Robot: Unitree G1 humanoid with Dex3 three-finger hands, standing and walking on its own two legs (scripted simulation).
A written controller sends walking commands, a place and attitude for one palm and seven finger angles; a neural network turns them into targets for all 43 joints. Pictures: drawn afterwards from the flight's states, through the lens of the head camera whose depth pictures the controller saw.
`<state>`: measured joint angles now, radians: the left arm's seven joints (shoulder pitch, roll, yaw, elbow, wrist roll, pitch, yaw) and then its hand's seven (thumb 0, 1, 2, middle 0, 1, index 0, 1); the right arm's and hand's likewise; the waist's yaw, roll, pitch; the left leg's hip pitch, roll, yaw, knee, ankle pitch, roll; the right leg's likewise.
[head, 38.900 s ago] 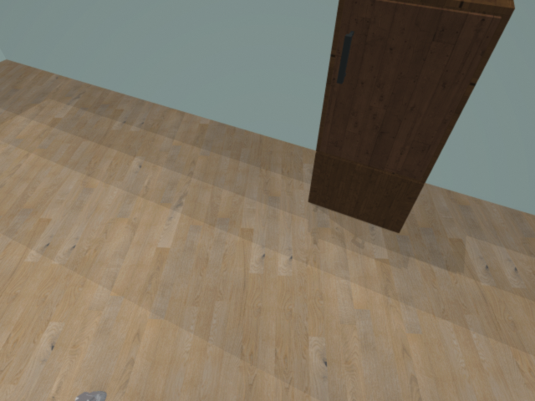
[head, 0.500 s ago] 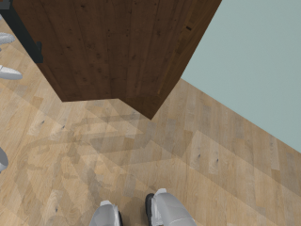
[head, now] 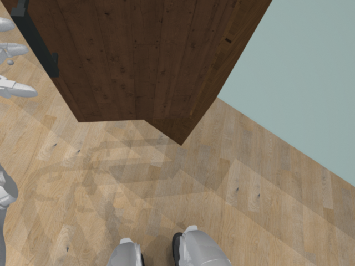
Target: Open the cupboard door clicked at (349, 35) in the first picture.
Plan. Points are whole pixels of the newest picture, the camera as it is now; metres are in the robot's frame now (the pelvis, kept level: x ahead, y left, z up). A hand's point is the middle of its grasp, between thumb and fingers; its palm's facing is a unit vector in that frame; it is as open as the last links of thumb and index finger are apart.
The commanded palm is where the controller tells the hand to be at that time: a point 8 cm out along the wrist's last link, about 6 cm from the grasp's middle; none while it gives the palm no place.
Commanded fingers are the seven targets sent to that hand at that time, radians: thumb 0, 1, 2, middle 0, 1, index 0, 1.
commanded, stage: move the hooked fingers beside the handle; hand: left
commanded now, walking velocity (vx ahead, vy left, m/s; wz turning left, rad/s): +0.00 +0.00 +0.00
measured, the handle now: (40, 40) +0.57 +0.23 +0.08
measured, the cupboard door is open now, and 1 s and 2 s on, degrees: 41 41 42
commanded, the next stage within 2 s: slide the fingers in behind the handle in 0.04 s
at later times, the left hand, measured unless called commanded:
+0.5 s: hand (24, 63) +0.51 +0.25 +0.07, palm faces -0.01 -1.00 +0.00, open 14.0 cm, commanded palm +0.50 +0.29 +0.07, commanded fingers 0.00 -0.50 0.30 -0.30 -1.20 -0.30 -1.20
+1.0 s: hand (40, 64) +0.51 +0.22 +0.07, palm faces -0.01 -1.00 +0.00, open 14.0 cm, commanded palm +0.50 +0.26 +0.07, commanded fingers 0.00 -0.50 0.30 -0.30 -1.20 -0.30 -1.20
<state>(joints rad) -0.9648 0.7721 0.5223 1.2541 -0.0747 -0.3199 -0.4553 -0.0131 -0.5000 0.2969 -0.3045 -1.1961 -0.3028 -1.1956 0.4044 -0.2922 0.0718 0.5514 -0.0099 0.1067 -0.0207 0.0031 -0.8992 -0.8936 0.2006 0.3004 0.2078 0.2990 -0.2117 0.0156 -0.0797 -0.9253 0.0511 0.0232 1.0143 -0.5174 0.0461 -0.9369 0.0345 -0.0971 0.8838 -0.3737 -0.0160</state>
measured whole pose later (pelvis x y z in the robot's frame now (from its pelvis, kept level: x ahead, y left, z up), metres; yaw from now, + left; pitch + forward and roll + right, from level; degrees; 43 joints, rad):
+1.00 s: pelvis -0.01 +0.00 +0.00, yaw +0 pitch +24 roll -4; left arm -0.96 0.62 0.43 1.20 -0.09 -0.35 -0.35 -0.01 -0.50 0.30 -0.30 -1.20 -0.30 -1.20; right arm 0.43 -0.28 0.05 0.59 -0.02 0.10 0.00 0.00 -0.90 -0.89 0.20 0.30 0.21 0.30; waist -0.20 0.02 -0.09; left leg -0.92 0.04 0.02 1.02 -0.51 0.05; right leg -0.94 0.02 -0.09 0.90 -0.37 -0.01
